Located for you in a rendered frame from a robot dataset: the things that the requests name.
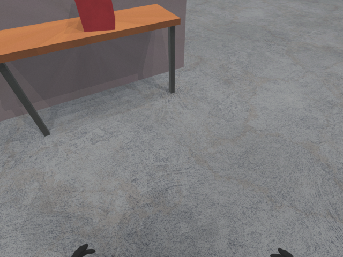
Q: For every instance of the left robot hand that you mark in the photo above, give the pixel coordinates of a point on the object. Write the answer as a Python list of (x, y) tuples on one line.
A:
[(82, 251)]

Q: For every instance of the carton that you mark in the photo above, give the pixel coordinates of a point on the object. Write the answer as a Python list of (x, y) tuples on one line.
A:
[(96, 15)]

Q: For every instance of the table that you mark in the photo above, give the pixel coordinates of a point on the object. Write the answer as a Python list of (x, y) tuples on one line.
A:
[(27, 41)]

